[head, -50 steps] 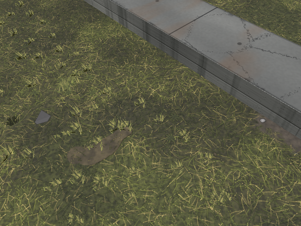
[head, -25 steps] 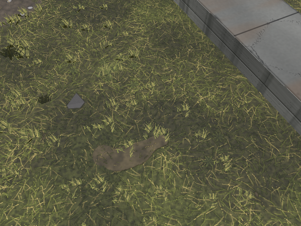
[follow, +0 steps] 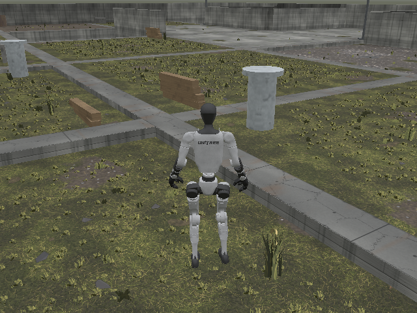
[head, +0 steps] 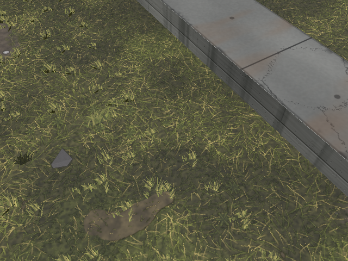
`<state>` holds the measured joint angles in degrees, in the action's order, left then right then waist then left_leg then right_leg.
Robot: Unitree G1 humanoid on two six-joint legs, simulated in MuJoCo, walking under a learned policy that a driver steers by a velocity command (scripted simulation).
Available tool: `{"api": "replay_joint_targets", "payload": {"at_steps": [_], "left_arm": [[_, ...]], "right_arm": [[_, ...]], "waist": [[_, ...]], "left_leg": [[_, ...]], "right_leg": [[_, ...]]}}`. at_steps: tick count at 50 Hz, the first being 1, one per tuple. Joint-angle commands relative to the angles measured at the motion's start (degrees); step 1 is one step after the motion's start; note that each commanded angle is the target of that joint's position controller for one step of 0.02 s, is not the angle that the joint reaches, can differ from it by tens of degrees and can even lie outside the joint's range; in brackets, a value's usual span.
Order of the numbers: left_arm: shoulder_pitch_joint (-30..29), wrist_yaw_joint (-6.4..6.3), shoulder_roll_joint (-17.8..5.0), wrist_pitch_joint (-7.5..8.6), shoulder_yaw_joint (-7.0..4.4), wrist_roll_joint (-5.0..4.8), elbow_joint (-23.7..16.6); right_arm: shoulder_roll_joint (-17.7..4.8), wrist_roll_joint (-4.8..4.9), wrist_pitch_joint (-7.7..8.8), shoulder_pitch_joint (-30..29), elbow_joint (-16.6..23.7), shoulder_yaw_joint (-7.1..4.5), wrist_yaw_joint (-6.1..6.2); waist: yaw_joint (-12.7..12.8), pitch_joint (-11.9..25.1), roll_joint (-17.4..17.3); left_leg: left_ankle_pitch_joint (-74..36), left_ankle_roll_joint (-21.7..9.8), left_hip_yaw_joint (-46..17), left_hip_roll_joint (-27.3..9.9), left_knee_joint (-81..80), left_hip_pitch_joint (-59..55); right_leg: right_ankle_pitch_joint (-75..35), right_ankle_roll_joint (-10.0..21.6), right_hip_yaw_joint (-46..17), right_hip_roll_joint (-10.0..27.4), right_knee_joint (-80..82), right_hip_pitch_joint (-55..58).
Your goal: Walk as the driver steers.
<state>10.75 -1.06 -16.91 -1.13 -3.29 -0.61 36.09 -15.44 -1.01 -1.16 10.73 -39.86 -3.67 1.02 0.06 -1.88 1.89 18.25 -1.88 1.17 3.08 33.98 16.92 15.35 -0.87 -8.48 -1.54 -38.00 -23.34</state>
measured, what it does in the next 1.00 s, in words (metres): steps on the spot, turning right: right foot, then left foot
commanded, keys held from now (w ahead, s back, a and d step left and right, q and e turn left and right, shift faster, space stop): e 0.60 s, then no key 0.40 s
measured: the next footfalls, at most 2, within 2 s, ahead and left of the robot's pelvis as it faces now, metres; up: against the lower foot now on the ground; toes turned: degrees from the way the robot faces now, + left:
right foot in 0.26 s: +0.04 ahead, -0.16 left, +0.00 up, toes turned -11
left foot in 0.74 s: +0.10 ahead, +0.05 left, +0.00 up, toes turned -29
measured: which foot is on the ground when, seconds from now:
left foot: down 0.00-0.26, up 0.28-0.72, down 0.74-1.00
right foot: up 0.00-0.24, down 0.26-0.76, up 0.78-1.00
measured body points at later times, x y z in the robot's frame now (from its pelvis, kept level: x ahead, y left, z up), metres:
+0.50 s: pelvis -0.01 -0.06 +0.02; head +0.03 -0.10 +0.46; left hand +0.22 +0.16 -0.06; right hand +0.07 -0.39 -0.09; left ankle +0.04 +0.09 -0.65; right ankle +0.00 -0.15 -0.73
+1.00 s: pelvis +0.00 -0.04 +0.01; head +0.03 -0.04 +0.46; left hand +0.26 +0.14 -0.09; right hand +0.02 -0.34 -0.09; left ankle +0.06 +0.07 -0.73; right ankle -0.09 -0.16 -0.70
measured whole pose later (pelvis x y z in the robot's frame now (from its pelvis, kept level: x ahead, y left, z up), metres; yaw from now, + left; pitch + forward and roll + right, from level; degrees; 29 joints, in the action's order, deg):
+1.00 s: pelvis +0.00 -0.04 +0.01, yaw -27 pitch +0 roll +0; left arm 10.9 -1.3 -17.0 -2.7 -4.0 -0.5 38.1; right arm -13.4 -0.2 -0.2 8.8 -41.8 -2.3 0.7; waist -0.6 -2.3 1.6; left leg 14.0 -0.2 -2.5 0.2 27.6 14.0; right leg 24.9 -5.5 -5.2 -0.4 -41.1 -17.2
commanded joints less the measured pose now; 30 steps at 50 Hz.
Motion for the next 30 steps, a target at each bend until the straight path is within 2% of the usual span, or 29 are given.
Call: {"api": "replay_joint_targets", "payload": {"at_steps": [1,2,3,4,5,7,8,10,12,13,14,15,16,17,18,19,21,23,25,30], "left_arm": [[-0.9,0.32,-6.1,0.25,-2.25,0.34,-5.9],[-1.8,0.59,-7.4,0.11,-2.95,0.16,-6.1],[-1.3,0.65,-7.0,-0.27,-3.16,-0.36,-5.6],[-1.1,0.67,-5.6,-0.7,-2.7,-0.63,-5.4],[-2.2,0.7,-4.5,-0.92,-2.26,-0.61,-5.6],[-3.3,1.45,-2.9,-0.98,-1.49,-0.82,-6.2],[-3.7,1.92,-2.9,-0.96,-1.41,-1.02,-6.7],[-3.2,2.58,-4.3,-1.15,-2.0,-1.24,-6.9],[0.6,2.62,-5.1,-1.45,-2.84,-0.79,-5.7],[2.6,1.98,-6.9,-1.45,-3.69,-0.45,-5.4],[4.5,0.98,-13.8,-1.25,-5.43,-0.35,-6.6],[4.7,1.35,-17.0,-0.21,-5.4,2.03,-7.7],[5.5,1.87,-14.0,0.95,-4.67,2.56,-7.4],[3.0,1.77,-12.3,1.64,-3.97,2.07,-6.7],[0.1,1.31,-11.0,1.61,-3.77,0.89,-6.6],[-2.1,0.9,-9.9,1.32,-3.23,-0.02,-6.8],[-3.0,0.25,-9.5,0.76,-2.89,0.3,-7.0],[-2.2,-0.24,-9.2,0.59,-2.88,0.41,-6.7],[-1.2,-0.78,-9.7,0.33,-3.13,0.15,-6.3],[-1.4,-0.79,-10.7,-0.39,-3.71,0.32,-6.4]], "right_arm": [[-8.3,-0.24,1.11,0.4,4.2,-2.51,0.64],[-8.0,-0.26,1.55,1.1,4.7,-2.27,1.02],[-8.1,0.04,1.82,-0.3,5.0,-2.29,1.32],[-8.8,0.66,1.85,-2.1,4.8,-2.55,1.4],[-9.5,0.91,1.68,-2.5,4.6,-2.84,1.5],[-10.1,0.87,0.63,-2.7,4.2,-3.18,1.48],[-10.5,0.96,0.21,-2.5,4.0,-3.37,1.44],[-11.2,1.69,-0.02,-1.2,3.2,-3.69,1.26],[-10.9,2.95,0.35,-1.7,2.8,-3.57,1.01],[-9.1,2.71,0.88,1.4,1.5,-3.18,0.63],[-6.2,-0.04,1.15,1.8,2.9,-2.31,0.39],[-5.6,-0.95,1.45,-3.1,5.9,-1.71,0.6],[-8.4,0.15,1.35,-5.7,5.7,-2.49,0.8],[-8.6,1.07,1.1,-5.9,5.3,-2.62,0.99],[-8.5,0.74,0.81,-4.8,4.0,-2.82,1.57],[-9.1,0.24,0.5,-4.5,3.7,-3.09,1.98],[-8.0,0.37,0.52,-2.9,2.9,-2.94,1.64],[-6.7,0.83,0.66,-3.2,2.7,-2.49,1.47],[-5.9,0.84,0.83,-5.1,3.1,-2.08,1.4],[-6.1,1.25,1.64,-6.9,3.5,-1.96,0.55]], "waist": [[-0.6,5.8,-13.8],[-1.5,5.6,-9.7],[-0.5,5.2,-6.1],[0.2,4.0,-5.6],[-0.4,3.6,-6.7],[-1.3,4.8,-9.2],[-1.7,5.6,-10.6],[-2.0,6.9,-12.0],[0.4,7.5,-10.9],[0.8,7.8,-6.8],[0.2,8.0,8.0],[1.9,10.9,15.7],[4.6,12.5,7.5],[2.5,9.1,5.4],[0.9,7.3,2.5],[0.0,6.6,3.2],[-1.2,7.7,4.5],[-0.7,8.2,4.7],[0.1,7.9,5.0],[1.2,6.5,7.1]], "left_leg": [[-28.1,-14.7,-23.9,-25.0,-12.9,-10.3],[-35.2,-17.2,-24.9,-27.6,-12.9,-11.1],[-36.6,-16.2,-21.6,-26.5,-12.1,-11.7],[-35.1,-13.7,-17.2,-23.9,-11.9,-12.0],[-35.5,-12.1,-13.5,-21.8,-11.8,-12.5],[-36.5,-10.4,-6.8,-18.5,-11.1,-11.0],[-36.5,-10.0,-4.7,-18.0,-10.7,-10.7],[-33.9,-9.2,-3.4,-18.8,-9.1,-11.6],[-28.4,-6.2,-0.7,-18.2,-4.3,-9.1],[-21.4,-2.5,2.7,-15.8,1.9,-4.2],[1.7,3.5,7.4,-9.9,18.2,11.2],[22.8,6.3,0.5,-2.6,31.4,22.3],[21.4,6.2,-5.4,-3.9,37.5,22.7],[16.3,5.5,-5.9,-4.8,37.7,23.0],[11.4,5.5,-6.1,-5.6,35.2,22.9],[8.0,5.8,-6.4,-5.8,33.1,21.7],[3.9,6.6,-5.5,-3.9,32.8,17.4],[2.1,7.1,-5.6,-3.1,27.7,16.9],[1.4,7.4,-6.3,-2.6,21.3,16.5],[2.9,6.8,-7.3,-1.0,10.6,10.6]], "right_leg": [[16.1,-0.3,4.4,0.0,-16.8,-10.7],[20.3,-1.1,3.4,1.3,-26.6,-13.5],[19.3,-1.6,2.5,2.4,-30.0,-14.8],[16.3,-1.9,2.6,3.9,-26.8,-15.5],[13.5,-2.4,4.2,4.3,-23.7,-15.0],[10.3,-2.7,8.2,3.8,-16.3,-8.6],[9.4,-2.5,9.6,3.3,-12.1,-5.3],[6.3,-1.8,11.6,2.1,-4.3,-1.0],[-3.2,0.6,14.1,-0.2,7.9,7.2],[-11.1,2.6,11.1,-0.2,13.5,14.4],[-32.6,7.9,-8.0,12.6,15.3,25.0],[-44.7,21.2,-25.1,25.3,15.5,24.3],[-38.1,22.5,-22.3,23.8,17.0,23.1],[-32.4,19.0,-17.0,20.0,16.9,20.3],[-26.8,15.6,-13.6,16.5,16.9,18.4],[-25.9,14.1,-12.0,14.8,17.0,16.5],[-26.5,13.7,-10.2,12.4,17.3,13.6],[-23.9,13.7,-10.4,11.4,17.4,14.5],[-19.1,13.6,-12.2,11.1,17.4,15.2],[-9.3,13.7,-17.9,10.3,17.7,11.9]]}}
Velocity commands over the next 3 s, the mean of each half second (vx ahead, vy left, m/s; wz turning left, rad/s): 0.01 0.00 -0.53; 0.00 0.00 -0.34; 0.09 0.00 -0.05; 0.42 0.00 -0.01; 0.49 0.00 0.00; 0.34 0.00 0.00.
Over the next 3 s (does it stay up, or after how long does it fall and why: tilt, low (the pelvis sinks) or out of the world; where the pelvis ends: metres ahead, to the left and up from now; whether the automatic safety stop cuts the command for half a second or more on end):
stays up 0.66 -0.37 0.01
